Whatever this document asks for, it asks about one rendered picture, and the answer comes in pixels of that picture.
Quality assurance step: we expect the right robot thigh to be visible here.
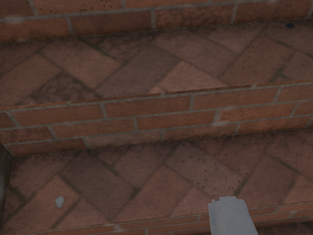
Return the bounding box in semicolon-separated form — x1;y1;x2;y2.
207;196;258;235

